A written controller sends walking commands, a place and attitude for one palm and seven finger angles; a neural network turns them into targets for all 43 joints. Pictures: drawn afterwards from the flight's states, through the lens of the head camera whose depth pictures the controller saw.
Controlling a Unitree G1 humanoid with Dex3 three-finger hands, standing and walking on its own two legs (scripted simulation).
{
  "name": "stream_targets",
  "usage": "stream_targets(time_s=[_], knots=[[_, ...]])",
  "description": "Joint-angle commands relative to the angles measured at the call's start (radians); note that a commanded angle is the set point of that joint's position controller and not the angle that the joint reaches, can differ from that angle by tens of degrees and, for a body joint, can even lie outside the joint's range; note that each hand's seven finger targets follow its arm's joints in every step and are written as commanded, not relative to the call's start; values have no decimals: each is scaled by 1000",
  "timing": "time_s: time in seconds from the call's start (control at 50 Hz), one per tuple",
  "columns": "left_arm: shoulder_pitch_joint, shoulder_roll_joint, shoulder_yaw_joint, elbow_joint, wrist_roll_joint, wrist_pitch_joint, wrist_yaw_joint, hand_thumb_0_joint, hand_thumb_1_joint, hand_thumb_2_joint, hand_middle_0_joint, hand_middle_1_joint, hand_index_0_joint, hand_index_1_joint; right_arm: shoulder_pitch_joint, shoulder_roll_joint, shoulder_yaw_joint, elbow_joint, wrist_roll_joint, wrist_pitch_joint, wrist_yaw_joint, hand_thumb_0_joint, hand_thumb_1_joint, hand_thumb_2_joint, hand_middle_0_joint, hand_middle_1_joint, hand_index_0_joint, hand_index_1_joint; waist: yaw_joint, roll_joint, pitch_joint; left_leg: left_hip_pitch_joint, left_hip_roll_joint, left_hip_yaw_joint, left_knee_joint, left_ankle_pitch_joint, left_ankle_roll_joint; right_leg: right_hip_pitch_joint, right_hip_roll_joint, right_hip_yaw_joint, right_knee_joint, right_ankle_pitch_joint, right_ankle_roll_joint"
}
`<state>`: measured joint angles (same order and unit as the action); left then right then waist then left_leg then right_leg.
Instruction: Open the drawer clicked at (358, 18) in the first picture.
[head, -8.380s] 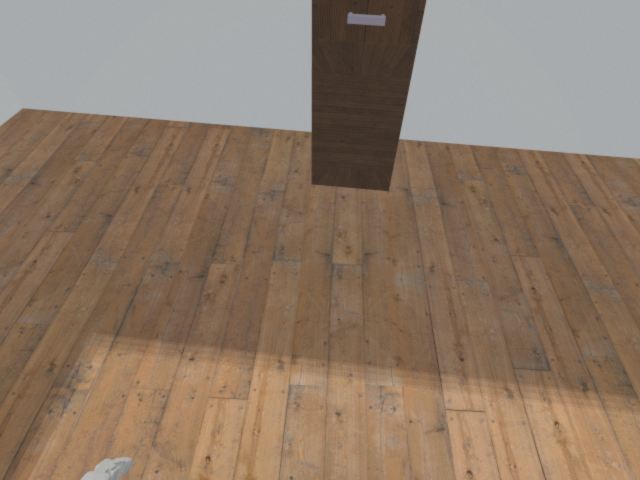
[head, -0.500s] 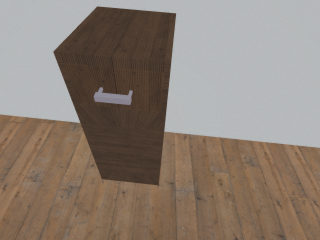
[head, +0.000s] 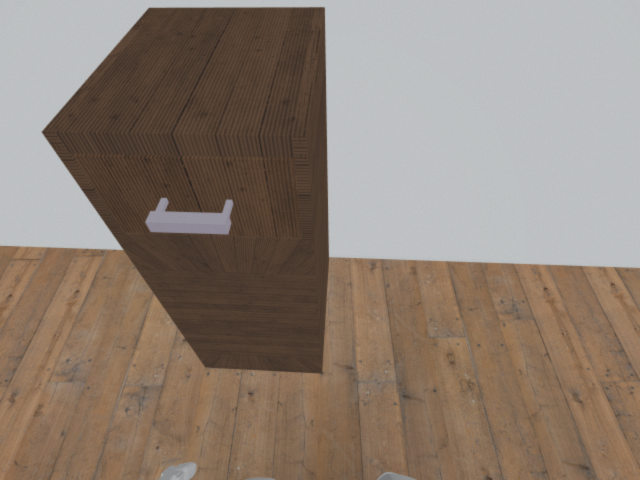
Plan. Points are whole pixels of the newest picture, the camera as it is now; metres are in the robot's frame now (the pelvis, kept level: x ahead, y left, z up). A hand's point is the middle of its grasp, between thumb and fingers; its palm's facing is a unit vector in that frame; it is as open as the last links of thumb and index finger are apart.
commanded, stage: come to a stop and stand still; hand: left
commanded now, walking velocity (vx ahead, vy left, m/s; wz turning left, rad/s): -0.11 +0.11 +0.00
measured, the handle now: (192, 213) +0.50 +0.23 +0.02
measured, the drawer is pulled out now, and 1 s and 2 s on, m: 0.00 0.00 0.00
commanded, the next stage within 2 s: look again from close up in 0.72 s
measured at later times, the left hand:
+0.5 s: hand out of the picture -0.06 +0.18 -0.16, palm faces +0.03 -0.98 -0.19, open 7.4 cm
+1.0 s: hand out of the picture +0.00 +0.17 -0.16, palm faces +0.00 -0.98 -0.22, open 7.3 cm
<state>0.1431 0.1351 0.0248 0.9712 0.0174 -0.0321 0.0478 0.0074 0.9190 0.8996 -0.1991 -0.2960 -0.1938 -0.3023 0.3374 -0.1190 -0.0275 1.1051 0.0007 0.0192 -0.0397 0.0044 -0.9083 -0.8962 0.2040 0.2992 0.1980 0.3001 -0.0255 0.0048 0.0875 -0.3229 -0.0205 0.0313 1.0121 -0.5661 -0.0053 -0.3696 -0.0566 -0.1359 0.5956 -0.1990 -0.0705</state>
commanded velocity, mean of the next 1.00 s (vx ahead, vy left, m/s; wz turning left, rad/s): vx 0.04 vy -0.01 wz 0.00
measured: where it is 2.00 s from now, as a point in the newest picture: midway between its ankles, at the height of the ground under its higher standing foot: outside the picture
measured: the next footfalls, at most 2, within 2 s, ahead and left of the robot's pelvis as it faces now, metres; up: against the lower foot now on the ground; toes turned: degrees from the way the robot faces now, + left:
left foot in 0.22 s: +0.01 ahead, +0.11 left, +0.00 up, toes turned -2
right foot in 0.52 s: -0.01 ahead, -0.09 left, +0.00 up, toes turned -3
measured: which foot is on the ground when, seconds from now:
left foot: up 0.00-0.20, down 0.22-1.00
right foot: down 0.00-0.22, up 0.24-0.50, down 0.52-1.00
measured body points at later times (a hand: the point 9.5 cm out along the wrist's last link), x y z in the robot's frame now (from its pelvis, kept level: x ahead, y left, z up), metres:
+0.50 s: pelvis -0.03 +0.01 +0.01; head -0.03 +0.00 +0.46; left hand -0.06 +0.23 -0.15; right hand -0.05 -0.19 -0.16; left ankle -0.02 +0.14 -0.73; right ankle -0.05 -0.08 -0.73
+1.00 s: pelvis -0.01 +0.00 +0.01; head -0.01 -0.01 +0.46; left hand +0.00 +0.22 -0.14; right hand -0.02 -0.21 -0.16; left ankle -0.03 +0.10 -0.73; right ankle -0.05 -0.08 -0.73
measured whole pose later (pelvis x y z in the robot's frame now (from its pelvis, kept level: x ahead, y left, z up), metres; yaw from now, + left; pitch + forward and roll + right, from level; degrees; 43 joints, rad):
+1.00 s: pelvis -0.01 +0.00 +0.01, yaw -2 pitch +0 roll +1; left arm 0.31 0.14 -0.01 1.10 0.01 -0.02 0.04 0.01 0.92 0.90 -0.20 -0.30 -0.20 -0.30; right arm 0.31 -0.15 0.02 1.11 -0.02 -0.02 -0.04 0.01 -0.93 -0.90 0.20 0.30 0.20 0.30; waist 0.00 0.02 -0.01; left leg -0.17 -0.01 0.08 0.48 -0.31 0.03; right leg -0.17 0.02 -0.04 0.50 -0.33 -0.05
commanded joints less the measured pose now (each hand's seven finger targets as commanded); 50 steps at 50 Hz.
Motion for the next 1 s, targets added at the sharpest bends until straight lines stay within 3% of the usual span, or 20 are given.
stream_targets(time_s=[0.0, 0.08, 0.14, 0.16, 0.2, 0.22, 0.26, 0.3, 0.38, 0.44, 0.46, 0.48, 0.52, 0.56, 0.58, 0.64, 0.68, 0.7, 0.8, 0.98], knots=[[89, 165, 56, -32, 14, 27, 7, 0, 900, 900, -200, -300, -200, -300, 116, -8, -15, -38, -9, 16, 22, 0, -900, -900, 200, 300, 200, 300, 13, -140, -109, -6, 39, 11, -15, 82, -15, 7, -257, 209, -270, 330, -130], [66, 203, 73, -62, 21, 45, -3, 0, 900, 900, -200, -300, -200, -300, 92, -31, -21, -75, -21, 18, 32, 0, -900, -900, 200, 300, 200, 300, 19, -114, -103, 35, 29, 36, -146, 140, -5, -66, -232, 259, -354, -164, -101], [24, 201, 69, -78, 17, 61, -7, 0, 900, 900, -200, -300, -200, -300, 205, -30, -18, -59, -18, 6, 33, 0, -900, -900, 200, 300, 200, 300, -40, -130, -101, 229, 1, 79, -444, 240, 9, -190, -166, 214, -324, -373, -22], [40, 167, 59, -74, 12, 67, -12, 0, 900, 900, -200, -300, -200, -300, 230, -47, -19, -54, -21, 1, 30, 0, -900, -900, 200, 300, 200, 300, -41, -50, -91, 258, 13, 48, -560, 206, 14, -209, -116, 181, -240, -403, 10], [89, 50, 31, -88, -6, 72, -19, 0, 900, 900, -200, -300, -200, -300, 136, -164, -33, -115, -44, -15, 18, 0, -900, -900, 200, 300, 200, 300, -8, 374, 32, -16, 353, -438, -918, -155, 126, -245, 60, 59, 174, -308, 70], [76, 77, 38, -88, -4, 68, -26, 0, 900, 900, -200, -300, -200, -300, 33, -184, -29, -158, -46, -15, 9, 0, -900, -900, 200, 300, 200, 300, 19, 259, 83, -187, 396, -447, -964, -181, 200, -172, 21, 156, 281, -223, 49], [155, 55, 41, -25, 16, 62, -44, 0, 900, 900, -200, -300, -200, -300, -91, -145, -11, -165, -43, -34, 6, 0, -900, -900, 200, 300, 200, 300, 82, 157, 28, -188, 278, -286, -905, -27, 153, -66, 44, 152, 403, -108, 53], [212, 49, 33, 4, 15, 53, -51, 0, 900, 900, -200, -300, -200, -300, -70, -141, -7, -158, -33, -50, 6, 0, -900, -900, 200, 300, 200, 300, 79, 119, 2, -78, 232, -187, -871, 89, 138, -108, 50, 131, 427, -73, 60], [145, 35, 15, -6, 9, 28, -49, 0, 900, 900, -200, -300, -200, -300, 59, -146, -11, -103, -40, -50, 3, 0, -900, -900, 200, 300, 200, 300, -4, 117, -15, 122, 267, -203, -805, 236, 178, -96, 30, 91, 173, -223, 63], [215, 8, 5, 27, 1, 12, -43, 0, 900, 900, -200, -300, -200, -300, 87, -146, -7, -72, -34, -42, 2, 0, -900, -900, 200, 300, 200, 300, 17, 82, -47, 121, 247, -182, -712, 325, 160, 72, 45, 77, -116, -185, 64], [367, 102, -2, 126, 5, -6, 9, 0, 900, 900, -200, -300, -200, -300, -140, -206, -17, -135, -8, -51, 17, 0, -900, -900, 200, 300, 200, 300, 127, 34, 79, -59, 182, -17, -432, 370, 53, 86, -47, 216, -234, 33, 60], [360, 145, -4, 78, 10, -17, 7, 0, 900, 900, -200, -300, -200, -300, -90, -56, 6, -177, -11, -35, 38, 0, -900, -900, 200, 300, 200, 300, 67, -253, 89, -137, 55, 8, -271, 128, 17, 5, -158, 442, -403, -174, 42], [254, 157, -12, 52, 8, -33, -9, 0, 900, 900, -200, -300, -200, -300, 19, -48, 10, -153, -24, -26, 51, 0, -900, -900, 200, 300, 200, 300, -10, -90, -72, -65, 51, 9, -179, 149, 17, 82, -190, 390, -376, -116, -63], [255, 128, 7, 57, 4, -48, 4, 0, 900, 900, -200, -300, -200, -300, 29, -67, 11, -136, -17, -39, 47, 0, -900, -900, 200, 300, 200, 300, -1, -229, -207, -96, 54, -7, -165, 158, 24, 268, -158, 361, -262, 247, -95], [238, 113, 3, 62, 4, -45, 8, 0, 900, 900, -200, -300, -200, -300, 19, -69, 13, -134, -13, -42, 39, 0, -900, -900, 200, 300, 200, 300, -2, -196, -221, -57, 66, -8, -222, 147, 25, 269, -167, 336, -234, 302, -113], [208, 103, -7, 68, -2, -20, 2, 0, 900, 900, -200, -300, -200, -300, 58, -41, 26, -83, -11, -47, 26, 0, -900, -900, 200, 300, 200, 300, -20, -45, -144, 156, 39, 5, -521, 291, 18, 121, -92, 253, -175, 95, -49], [245, 63, -14, 83, -6, -4, -1, 0, 900, 900, -200, -300, -200, -300, 69, -84, 22, -64, -19, -55, 16, 0, -900, -900, 200, 300, 200, 300, 5, 126, -43, 129, 148, -105, -603, 403, 59, 54, -3, 207, -130, -70, -2], [272, 50, -17, 94, -2, -1, 0, 0, 900, 900, -200, -300, -200, -300, 62, -94, 21, -65, -21, -53, 11, 0, -900, -900, 200, 300, 200, 300, 23, 131, -9, 86, 190, -129, -619, 432, 85, 76, 8, 174, -142, -83, 10], [263, 64, -21, 116, -1, 0, -4, 0, 900, 900, -200, -300, -200, -300, 37, -87, 31, -43, -17, -52, 4, 0, -900, -900, 200, 300, 200, 300, 29, 49, 44, 50, 142, -96, -635, 414, 73, 133, -8, 190, -166, 13, 11], [249, 84, -20, 111, -6, -5, -6, 0, 900, 900, -200, -300, -200, -300, 42, -103, 39, -13, -18, -54, 1, 0, -900, -900, 200, 300, 200, 300, 23, -25, -27, 136, 127, -62, -621, 491, 60, 185, -36, 213, -177, 156, 10]])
